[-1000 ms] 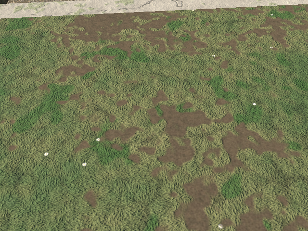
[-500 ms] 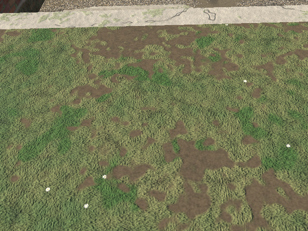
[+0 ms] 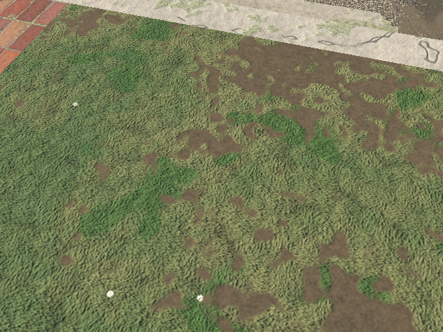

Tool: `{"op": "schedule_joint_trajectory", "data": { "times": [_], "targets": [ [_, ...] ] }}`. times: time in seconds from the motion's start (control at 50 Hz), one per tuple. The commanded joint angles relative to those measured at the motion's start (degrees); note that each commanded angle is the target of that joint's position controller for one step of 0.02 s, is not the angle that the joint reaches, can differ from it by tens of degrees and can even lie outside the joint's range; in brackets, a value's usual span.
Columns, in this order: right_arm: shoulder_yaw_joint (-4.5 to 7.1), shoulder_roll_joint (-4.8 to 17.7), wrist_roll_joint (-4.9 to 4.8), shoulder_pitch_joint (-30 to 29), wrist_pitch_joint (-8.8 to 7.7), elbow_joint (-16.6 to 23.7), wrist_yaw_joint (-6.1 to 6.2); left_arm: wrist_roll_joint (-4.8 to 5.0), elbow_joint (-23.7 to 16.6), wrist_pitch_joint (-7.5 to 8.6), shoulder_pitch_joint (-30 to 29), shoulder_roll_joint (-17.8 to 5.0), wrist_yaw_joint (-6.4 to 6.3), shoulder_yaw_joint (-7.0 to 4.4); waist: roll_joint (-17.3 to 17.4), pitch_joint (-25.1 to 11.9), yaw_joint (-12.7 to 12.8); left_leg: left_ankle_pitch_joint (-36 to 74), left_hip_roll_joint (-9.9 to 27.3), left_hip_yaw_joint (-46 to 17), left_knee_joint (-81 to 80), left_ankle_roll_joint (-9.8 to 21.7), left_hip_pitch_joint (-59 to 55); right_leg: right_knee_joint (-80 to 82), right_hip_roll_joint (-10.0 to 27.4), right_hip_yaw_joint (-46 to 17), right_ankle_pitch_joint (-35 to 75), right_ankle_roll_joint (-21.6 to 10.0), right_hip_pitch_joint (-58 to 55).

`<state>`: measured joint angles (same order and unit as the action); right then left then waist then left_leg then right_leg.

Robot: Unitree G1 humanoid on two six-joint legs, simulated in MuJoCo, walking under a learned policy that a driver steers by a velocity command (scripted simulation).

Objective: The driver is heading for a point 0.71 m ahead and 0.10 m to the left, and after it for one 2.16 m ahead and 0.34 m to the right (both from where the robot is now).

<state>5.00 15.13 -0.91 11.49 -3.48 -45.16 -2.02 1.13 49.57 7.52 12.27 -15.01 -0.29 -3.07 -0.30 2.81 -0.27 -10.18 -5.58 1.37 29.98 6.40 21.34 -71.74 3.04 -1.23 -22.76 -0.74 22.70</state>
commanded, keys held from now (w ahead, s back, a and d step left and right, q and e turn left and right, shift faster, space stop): w+q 0.46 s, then w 0.18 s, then no key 0.36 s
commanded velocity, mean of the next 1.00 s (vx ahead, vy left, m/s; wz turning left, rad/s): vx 0.41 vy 0.00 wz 0.40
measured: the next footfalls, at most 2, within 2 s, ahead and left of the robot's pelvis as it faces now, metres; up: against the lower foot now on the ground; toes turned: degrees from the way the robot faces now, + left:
right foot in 0.36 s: +0.40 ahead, -0.11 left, +0.00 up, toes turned +16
left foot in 0.84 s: +0.53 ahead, +0.21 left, +0.00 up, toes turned +23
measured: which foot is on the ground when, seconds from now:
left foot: down 0.00-0.38, up 0.40-0.82, down 0.84-1.00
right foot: up 0.00-0.34, down 0.36-0.84, up 0.86-1.00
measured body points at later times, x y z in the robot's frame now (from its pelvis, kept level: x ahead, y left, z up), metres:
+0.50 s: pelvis +0.28 -0.03 +0.00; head +0.31 -0.03 +0.45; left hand +0.36 +0.26 -0.09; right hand +0.45 -0.28 -0.11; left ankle +0.16 +0.06 -0.64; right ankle +0.36 -0.12 -0.73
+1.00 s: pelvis +0.45 +0.08 +0.00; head +0.48 +0.10 +0.45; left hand +0.43 +0.36 -0.13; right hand +0.71 -0.08 -0.09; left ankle +0.50 +0.20 -0.73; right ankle +0.46 -0.09 -0.67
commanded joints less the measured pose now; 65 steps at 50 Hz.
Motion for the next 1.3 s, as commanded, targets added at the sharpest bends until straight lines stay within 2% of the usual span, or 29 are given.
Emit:
{"op": "schedule_joint_trajectory", "data": {
  "times": [0.02,0.1,0.18,0.24,0.3,0.34,0.36,0.38,0.4,0.42,0.44,0.48,0.54,0.68,0.76,0.82,0.84,0.86,0.88,0.9,0.94,0.96,1.0,1.08,1.18,1.2,1.22,1.24,1.3],
  "targets": [
    [0.82,4.9,0.19,0.3,-1.08,4.5,0.61,-1.14,-5.3,0.41,0.3,-7.0,-0.19,-2.15,0.0,-6.5,1.7,13.5,15.4,-22.4,-16.4,11.6,-14.0,4.7,4.3,-3.8,5.0,0.7,13.3],
    [1.65,8.4,-0.04,3.8,-1.21,4.2,2.13,-2.24,-8.4,-1.10,-5.6,-4.6,-0.71,-1.59,1.6,-3.8,0.8,19.6,12.5,-16.7,-17.6,10.7,-7.4,18.2,2.7,-1.3,13.7,3.9,13.3],
    [1.63,8.3,-0.50,7.5,-0.43,3.8,2.78,-1.53,-11.1,-0.78,-14.0,-2.9,-0.04,-0.76,4.8,-3.1,-2.8,12.7,9.4,-15.3,-15.6,6.9,-6.8,35.6,-1.2,-0.7,26.6,3.7,9.6],
    [1.60,8.4,-0.77,9.9,-0.05,3.2,2.85,-0.82,-13.1,-0.22,-17.6,-4.2,0.72,-0.96,5.9,-3.1,-4.3,9.1,11.2,-19.5,-13.0,6.1,-10.0,40.9,-2.7,-1.7,27.3,3.0,8.2],
    [1.68,8.4,-0.72,9.9,0.48,3.4,3.36,-0.68,-13.7,0.79,-16.9,-6.4,1.47,-1.70,7.1,-3.5,-3.1,8.2,13.3,-24.9,-8.1,5.3,-15.1,44.5,-3.3,-3.0,21.4,1.3,6.0],
    [1.45,7.7,-0.58,7.6,0.75,4.4,3.43,-0.88,-12.1,1.41,-9.6,-8.0,1.25,-2.71,8.4,-6.0,1.1,13.8,11.4,-25.4,-2.1,3.5,-14.8,47.9,-3.8,-1.6,20.0,-1.1,-4.0],
    [0.53,5.3,-0.11,6.2,0.51,5.6,3.09,-1.82,-11.0,1.66,-2.0,-10.2,0.90,-3.55,6.4,-12.2,4.8,13.8,8.4,-22.5,8.8,1.6,-10.2,46.4,1.4,-5.5,20.5,-4.2,-17.2],
    [-0.51,1.9,-0.25,10.8,0.16,6.9,3.06,-2.92,-10.2,1.38,7.1,-14.8,0.37,-4.76,-4.6,-21.7,5.5,-0.2,1.5,-15.1,28.3,-2.6,6.2,46.3,14.4,-22.9,16.6,-11.2,-39.2],
    [-1.02,2.9,-1.28,15.4,-0.21,7.5,3.04,-1.82,-8.5,0.63,9.4,-13.9,0.88,-4.68,-19.6,-25.2,3.8,-24.1,0.5,-12.4,40.9,-4.0,20.3,52.0,22.6,-43.8,4.1,-16.4,-46.4],
    [0.24,8.4,-1.76,12.8,0.01,6.4,2.97,-1.05,-9.9,0.15,6.4,-8.6,0.75,-3.34,-11.4,-17.1,4.6,-20.4,4.5,-13.5,46.7,-4.5,25.2,53.8,21.1,-39.7,-4.1,-14.2,-39.9],
    [0.58,9.6,-1.15,7.5,0.44,7.3,2.90,-1.13,-10.5,-0.57,3.8,-6.4,0.49,-2.62,-5.9,-10.6,5.0,-15.4,6.6,-11.0,47.5,-4.8,25.2,54.5,18.5,-30.5,-1.8,-11.6,-31.9],
    [0.74,7.6,-0.04,3.9,0.76,8.4,2.58,-1.80,-9.7,-0.95,-0.1,-4.6,0.64,-1.71,-3.4,-3.7,2.3,-9.7,9.9,-9.8,42.0,-4.8,21.1,57.9,13.3,-19.5,8.4,-10.0,-18.7],
    [-0.08,3.6,-0.59,5.6,1.29,8.2,2.19,-1.58,-7.9,-0.18,0.4,-5.1,1.34,-1.87,-5.2,-2.6,0.4,-7.5,10.7,-8.2,36.6,-4.9,16.8,61.8,10.6,-11.4,15.7,-11.0,-12.8],
    [-1.75,1.5,0.53,-5.5,-0.30,10.6,1.02,-0.53,-4.8,-1.12,2.3,-9.0,0.95,-2.58,-3.4,-1.3,2.6,8.7,10.6,-2.8,11.6,-5.8,13.5,61.7,8.4,0.2,33.8,-10.2,-14.2],
    [-1.35,2.7,0.31,-9.2,-0.75,12.2,0.21,0.26,-2.5,-2.56,6.1,-10.6,0.68,-2.60,-5.8,-3.4,3.5,9.4,7.5,-1.4,3.6,-4.8,8.1,55.8,9.6,0.8,41.3,-8.0,-18.9],
    [0.48,6.6,1.61,0.3,-0.80,9.1,0.67,0.75,-2.1,-2.99,4.8,-9.8,0.22,-2.16,-4.7,-8.8,-2.2,16.7,4.7,0.1,-5.4,-1.3,-8.3,42.8,6.4,2.6,45.2,-4.0,-18.0],
    [1.50,10.8,2.50,6.1,-0.71,8.2,1.37,-0.78,-2.9,-2.64,5.7,-7.3,0.05,-1.12,0.2,-14.6,-3.8,39.3,12.6,-6.9,-2.0,1.5,-21.1,31.5,3.0,5.2,32.1,-0.9,-10.6],
    [1.05,12.8,3.90,7.6,-0.10,8.6,1.92,-2.48,-3.0,-2.27,12.9,-2.0,0.59,1.09,13.8,-21.9,-1.1,59.8,28.6,-25.2,1.0,12.3,-38.5,11.9,-3.2,4.6,-9.9,3.2,6.9],
    [0.18,9.5,2.34,8.9,0.42,7.8,1.40,-1.15,-1.0,-2.60,15.8,-4.7,0.95,0.75,13.3,-29.0,-2.0,53.6,30.4,-29.7,-0.8,15.5,-37.6,4.8,-1.9,-3.4,-18.7,3.6,7.8],
    [-0.26,7.6,1.54,6.2,0.69,7.7,0.99,0.25,-1.7,-3.28,11.3,-8.1,0.98,-0.20,9.6,-22.9,-2.5,45.8,26.4,-24.9,-2.9,13.5,-32.3,2.6,-0.1,-3.4,-16.7,3.9,11.1],
    [-1.34,4.9,1.29,-1.3,0.53,7.7,0.86,-0.66,-2.6,-4.95,5.0,-7.4,-0.16,-0.30,4.3,-13.7,-0.3,35.3,21.9,-18.5,-6.6,9.3,-19.2,7.7,2.7,-2.5,-10.8,4.3,11.0],
    [-1.41,4.7,1.66,-4.3,0.58,7.7,0.82,-1.00,-2.4,-6.07,5.6,-6.9,-0.62,-0.38,4.9,-11.9,1.9,32.1,20.2,-15.7,-8.8,8.0,-11.9,11.9,3.5,-2.5,-8.3,4.6,5.7],
    [-0.98,5.4,2.72,-7.1,0.72,7.1,1.01,-1.17,-1.4,-7.38,7.5,-4.5,-1.30,0.14,7.3,-11.0,3.8,27.6,17.9,-11.5,-11.7,7.7,-3.5,19.4,1.9,-0.2,-4.4,5.1,-2.7],
    [0.67,9.6,0.90,-4.7,1.43,5.1,2.07,-1.10,-1.7,-7.41,4.4,-6.0,-1.30,-0.26,10.2,-10.0,1.4,-13.1,18.1,-15.0,-19.2,7.3,-1.1,25.6,-0.1,2.5,1.8,2.3,-4.4],
    [-0.93,4.3,1.30,-7.1,1.14,3.0,2.95,-2.22,-0.7,-7.04,3.7,-4.0,-0.91,0.01,5.5,-6.2,3.7,-11.4,14.7,-7.6,-13.3,1.9,1.2,41.5,-0.9,3.0,10.3,-1.5,-12.6],
    [-0.95,4.2,1.18,-6.2,1.31,2.7,3.23,-2.58,-1.6,-7.04,3.1,-6.4,-0.85,-0.40,2.6,-4.8,3.0,-10.3,12.4,-5.4,-8.4,-0.7,0.9,45.0,1.6,-0.8,12.8,-3.1,-11.6],
    [-1.03,3.2,1.93,-3.4,1.43,2.8,3.52,-2.08,-3.2,-7.12,1.8,-10.8,-1.17,-1.14,-7.0,-4.3,-0.3,-11.4,6.7,0.3,1.6,-4.3,1.6,49.8,8.4,-10.2,17.6,-6.3,-9.6],
    [-0.92,3.0,1.90,-4.7,1.58,3.5,4.14,-1.53,-3.5,-7.31,0.5,-13.1,-1.03,-2.05,-16.4,-1.1,-0.1,-11.1,2.1,3.1,5.9,-6.2,4.1,55.6,12.3,-19.0,8.7,-11.3,-5.6],
    [0.63,6.5,0.96,-7.5,2.19,3.8,4.52,-1.99,-4.3,-5.91,2.1,-11.3,-1.27,-2.20,-12.7,-1.0,2.3,-20.3,3.1,-3.0,22.1,-6.6,12.7,56.0,14.0,-23.3,19.2,-13.8,-11.8]
  ]
}}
